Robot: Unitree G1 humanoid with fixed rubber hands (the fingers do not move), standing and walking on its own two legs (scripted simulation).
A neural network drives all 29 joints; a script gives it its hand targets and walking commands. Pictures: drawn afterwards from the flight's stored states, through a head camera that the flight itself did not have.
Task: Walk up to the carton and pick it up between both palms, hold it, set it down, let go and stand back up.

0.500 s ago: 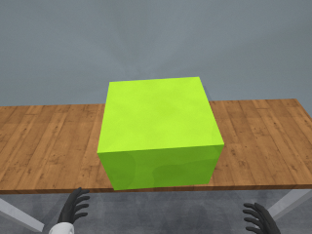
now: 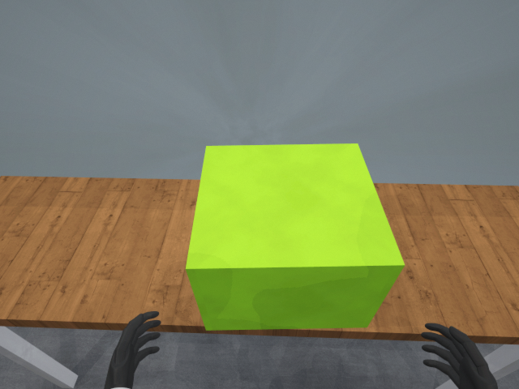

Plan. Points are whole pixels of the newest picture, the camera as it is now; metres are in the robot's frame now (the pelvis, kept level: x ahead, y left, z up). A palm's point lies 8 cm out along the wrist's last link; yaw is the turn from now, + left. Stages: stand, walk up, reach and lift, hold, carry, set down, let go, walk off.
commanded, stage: reach and lift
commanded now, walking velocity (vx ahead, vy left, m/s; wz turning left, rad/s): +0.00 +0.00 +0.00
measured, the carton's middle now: (284, 234) +0.39 +0.00 +0.00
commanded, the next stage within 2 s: none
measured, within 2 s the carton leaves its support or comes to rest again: neither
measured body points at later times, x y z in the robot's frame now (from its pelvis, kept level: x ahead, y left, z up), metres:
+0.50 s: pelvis -0.02 -0.01 +0.00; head -0.03 -0.01 +0.45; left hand +0.21 +0.22 +0.01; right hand +0.22 -0.27 +0.02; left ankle -0.04 +0.11 -0.75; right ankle +0.01 -0.12 -0.75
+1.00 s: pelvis -0.01 -0.01 +0.00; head -0.01 +0.00 +0.45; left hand +0.28 +0.24 +0.07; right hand +0.29 -0.26 +0.07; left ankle -0.04 +0.11 -0.75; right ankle +0.01 -0.12 -0.75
